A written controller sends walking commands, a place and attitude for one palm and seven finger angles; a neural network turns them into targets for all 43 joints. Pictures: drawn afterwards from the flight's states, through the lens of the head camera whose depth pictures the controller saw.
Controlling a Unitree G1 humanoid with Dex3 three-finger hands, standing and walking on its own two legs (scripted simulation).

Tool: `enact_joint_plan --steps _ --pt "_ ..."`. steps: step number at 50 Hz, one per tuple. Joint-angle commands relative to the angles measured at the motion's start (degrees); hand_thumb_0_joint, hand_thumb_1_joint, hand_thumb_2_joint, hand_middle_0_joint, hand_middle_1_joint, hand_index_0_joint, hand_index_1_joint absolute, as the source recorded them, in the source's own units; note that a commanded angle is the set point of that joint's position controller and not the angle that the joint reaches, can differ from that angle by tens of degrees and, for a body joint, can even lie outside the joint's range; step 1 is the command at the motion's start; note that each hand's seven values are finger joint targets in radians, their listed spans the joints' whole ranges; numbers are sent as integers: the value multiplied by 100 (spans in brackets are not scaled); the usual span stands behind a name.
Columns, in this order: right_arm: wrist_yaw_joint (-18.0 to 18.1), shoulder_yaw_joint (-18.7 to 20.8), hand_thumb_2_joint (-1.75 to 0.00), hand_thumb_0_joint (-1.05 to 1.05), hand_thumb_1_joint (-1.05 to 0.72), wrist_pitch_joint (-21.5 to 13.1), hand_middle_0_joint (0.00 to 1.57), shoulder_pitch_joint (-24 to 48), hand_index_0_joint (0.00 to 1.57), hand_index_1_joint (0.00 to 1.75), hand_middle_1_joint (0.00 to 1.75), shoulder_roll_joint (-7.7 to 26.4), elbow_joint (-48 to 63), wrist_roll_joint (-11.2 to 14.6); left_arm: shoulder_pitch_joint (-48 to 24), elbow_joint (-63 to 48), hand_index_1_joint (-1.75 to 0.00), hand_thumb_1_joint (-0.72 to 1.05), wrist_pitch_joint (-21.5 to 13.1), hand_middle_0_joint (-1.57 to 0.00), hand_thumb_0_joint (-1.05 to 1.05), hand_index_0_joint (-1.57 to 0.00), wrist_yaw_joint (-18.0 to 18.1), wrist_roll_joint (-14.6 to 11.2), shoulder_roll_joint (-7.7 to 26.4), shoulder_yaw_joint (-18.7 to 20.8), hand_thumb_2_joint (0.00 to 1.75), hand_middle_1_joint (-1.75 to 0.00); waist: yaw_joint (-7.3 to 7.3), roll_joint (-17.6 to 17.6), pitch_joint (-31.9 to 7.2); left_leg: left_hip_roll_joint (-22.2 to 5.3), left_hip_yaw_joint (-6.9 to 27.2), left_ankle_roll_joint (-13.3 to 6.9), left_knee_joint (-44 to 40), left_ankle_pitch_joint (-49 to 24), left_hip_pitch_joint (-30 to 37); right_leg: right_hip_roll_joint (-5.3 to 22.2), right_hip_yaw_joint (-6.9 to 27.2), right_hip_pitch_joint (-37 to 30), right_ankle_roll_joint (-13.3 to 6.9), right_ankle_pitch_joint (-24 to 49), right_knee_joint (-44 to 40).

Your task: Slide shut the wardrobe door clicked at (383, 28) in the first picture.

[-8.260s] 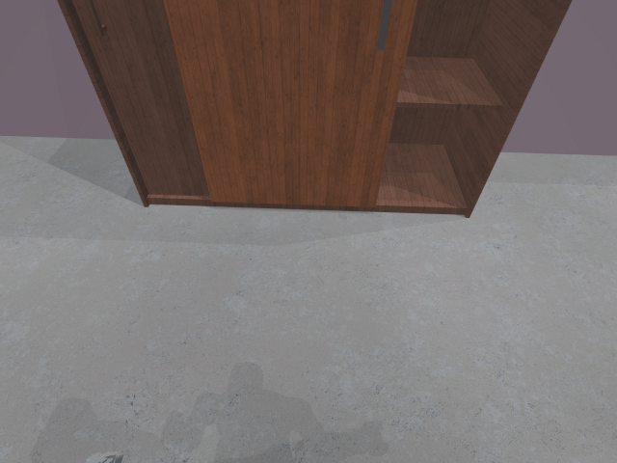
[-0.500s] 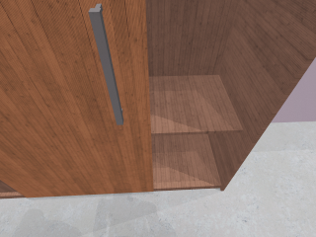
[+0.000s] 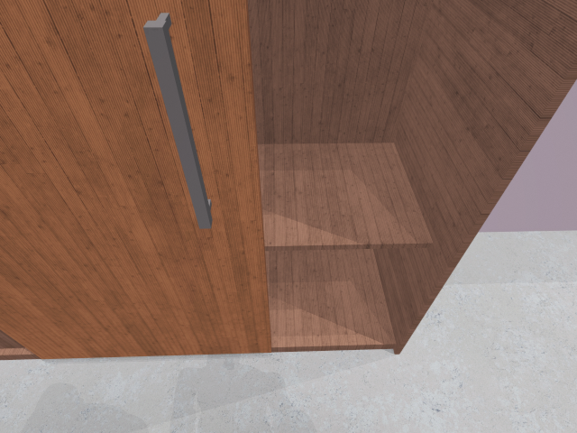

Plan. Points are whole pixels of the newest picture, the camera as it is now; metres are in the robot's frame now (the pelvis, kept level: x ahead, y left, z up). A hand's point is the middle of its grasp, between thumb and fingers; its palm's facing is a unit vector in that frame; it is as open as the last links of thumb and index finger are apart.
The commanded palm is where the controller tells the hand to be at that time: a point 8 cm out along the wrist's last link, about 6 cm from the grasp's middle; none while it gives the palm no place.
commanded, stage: come to a stop and stand still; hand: left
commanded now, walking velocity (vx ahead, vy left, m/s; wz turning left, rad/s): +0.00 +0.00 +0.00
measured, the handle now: (189, 140) +0.47 +0.18 +0.17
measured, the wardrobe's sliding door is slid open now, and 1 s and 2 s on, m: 0.44 0.44 0.44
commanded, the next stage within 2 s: look again from close up in 0.32 s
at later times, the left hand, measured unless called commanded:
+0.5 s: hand out of the picture -0.03 +0.14 -0.18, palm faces +0.04 -0.99 -0.16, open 7.4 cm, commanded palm none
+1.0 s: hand out of the picture -0.04 +0.14 -0.18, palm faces +0.05 -0.99 -0.15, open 7.4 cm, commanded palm none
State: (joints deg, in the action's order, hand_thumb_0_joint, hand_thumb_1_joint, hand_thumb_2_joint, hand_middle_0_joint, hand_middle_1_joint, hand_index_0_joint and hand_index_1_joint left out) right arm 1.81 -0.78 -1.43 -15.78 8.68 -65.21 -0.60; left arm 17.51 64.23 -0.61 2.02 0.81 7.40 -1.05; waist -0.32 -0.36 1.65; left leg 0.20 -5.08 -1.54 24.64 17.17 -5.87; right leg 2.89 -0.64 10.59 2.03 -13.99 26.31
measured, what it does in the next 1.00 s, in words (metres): stands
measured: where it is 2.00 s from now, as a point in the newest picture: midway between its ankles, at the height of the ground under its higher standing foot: outside the picture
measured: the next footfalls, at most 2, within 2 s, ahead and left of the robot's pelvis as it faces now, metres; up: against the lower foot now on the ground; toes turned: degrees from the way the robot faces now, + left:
none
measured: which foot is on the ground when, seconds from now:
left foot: down 0.00-1.00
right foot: down 0.00-1.00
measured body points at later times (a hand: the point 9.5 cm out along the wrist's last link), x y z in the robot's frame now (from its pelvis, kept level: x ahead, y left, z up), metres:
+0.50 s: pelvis -0.01 -0.01 +0.00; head -0.01 -0.01 +0.45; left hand -0.03 +0.20 -0.16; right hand -0.03 -0.22 -0.16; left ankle -0.04 +0.10 -0.74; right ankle +0.00 -0.14 -0.74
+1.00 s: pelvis -0.01 -0.01 +0.00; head -0.01 -0.01 +0.45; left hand -0.04 +0.19 -0.16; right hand -0.03 -0.22 -0.16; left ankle -0.04 +0.10 -0.74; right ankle +0.00 -0.14 -0.74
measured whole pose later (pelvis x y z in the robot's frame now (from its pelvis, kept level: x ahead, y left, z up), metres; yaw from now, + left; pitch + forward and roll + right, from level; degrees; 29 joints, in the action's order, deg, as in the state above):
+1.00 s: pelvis -0.01 -0.01 +0.00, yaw +1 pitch -2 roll +0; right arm 1.9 -0.9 -1.5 -18.5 6.4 -65.4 -0.6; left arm 19.3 64.2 -0.8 1.9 0.8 6.6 -0.6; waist -0.5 0.1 1.4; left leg -0.6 -4.3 -0.7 24.8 15.7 -7.4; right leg 2.1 -1.4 11.6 1.0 -12.5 25.8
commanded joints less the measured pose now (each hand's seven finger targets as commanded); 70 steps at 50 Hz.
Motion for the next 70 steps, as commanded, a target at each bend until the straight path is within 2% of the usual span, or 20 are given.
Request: enact_joint_plan --steps 1,13,16,17,19,24,29,33,40,42,51,52,57,70 --pt "6 69 -90 0 -90 -51 20 -396 20 30 30 474 112 26 379 -162 -30 90 -77 -20 0 -20 51 -12 586 116 90 -30 26 103 244 -577 521 -20 -533 -1103 -374 369 319 -11 -331 1239 -372" --pt "0 66 -90 0 -90 -26 20 -480 20 30 30 408 80 29 434 -180 -30 90 -75 -20 0 -20 49 -17 545 118 90 -30 9 64 408 -560 548 9 -577 -783 -533 321 341 86 -352 760 -518" --pt "0 65 -90 0 -90 -36 20 -518 20 30 30 387 80 30 480 -169 -30 90 -84 -20 0 -20 45 -18 536 123 90 -30 5 88 325 -565 544 12 -573 -794 -504 335 337 52 -354 753 -530" --pt "0 65 -90 0 -90 -19 20 -528 20 30 30 375 74 37 456 -167 -30 90 -77 -20 0 -20 44 -14 546 122 90 -30 0 168 450 -561 561 9 -581 -660 -599 310 319 79 -352 586 -573" --pt "-5 65 -90 0 -90 -18 20 -542 20 30 30 358 78 26 500 -180 -30 90 -76 -20 0 -20 45 -17 520 124 90 -30 -1 83 470 -542 558 19 -598 -618 -609 316 347 158 -359 452 -590" --pt "2 63 -90 0 -90 -35 20 -607 20 30 30 344 73 28 518 -179 -30 90 -72 -20 0 -20 41 -17 487 133 90 -30 -3 -5 421 -563 586 11 -607 -669 -639 290 325 109 -359 509 -544" --pt "6 65 -90 0 -90 -35 20 -636 20 30 30 325 75 29 569 -175 -30 90 -78 -20 0 -20 38 -18 458 129 90 -30 -14 96 439 -559 590 6 -586 -670 -650 295 325 134 -363 488 -553" --pt "13 63 -90 0 -90 -45 20 -663 20 30 30 319 71 30 583 -163 -30 90 -72 -20 0 -20 38 -18 442 133 90 -30 -16 -37 415 -570 611 3 -598 -731 -664 270 299 99 -365 553 -507" --pt "26 69 -90 0 -90 -51 20 -679 20 30 30 314 68 26 611 -123 -30 90 -63 -20 0 -20 38 -15 402 136 90 -30 -18 -52 429 -604 615 0 -632 -725 -621 249 281 148 -355 556 -476" --pt "24 69 -90 0 -90 -42 20 -694 20 30 30 309 70 34 589 -123 -30 90 -55 -20 0 -20 35 -12 404 137 90 -30 -22 7 537 -618 646 -15 -689 -596 -719 233 264 156 -357 444 -492" --pt "30 71 -90 0 -90 -60 20 -693 20 30 30 286 92 27 657 -119 -30 90 -75 -20 0 -20 34 -8 375 150 90 -30 -26 95 360 -594 609 -15 -594 -780 -591 264 297 119 -360 638 -469" --pt "30 75 -90 0 -90 -49 20 -713 20 30 30 289 87 29 629 -117 -30 90 -74 -20 0 -20 32 -5 391 146 90 -30 -17 122 443 -596 609 -15 -601 -748 -658 255 275 115 -368 605 -480" --pt "34 72 -90 0 -90 -52 20 -708 20 30 30 274 85 23 639 -118 -30 90 -69 -20 0 -20 37 -6 380 155 90 -30 -26 -26 432 -606 608 -13 -617 -787 -632 239 277 112 -375 629 -468" --pt "36 70 -90 0 -90 -48 20 -722 20 30 30 240 80 18 666 -113 -30 90 -90 -20 0 -20 32 -7 378 161 90 -30 -28 56 408 -573 574 11 -549 -798 -610 266 334 128 -399 664 -523"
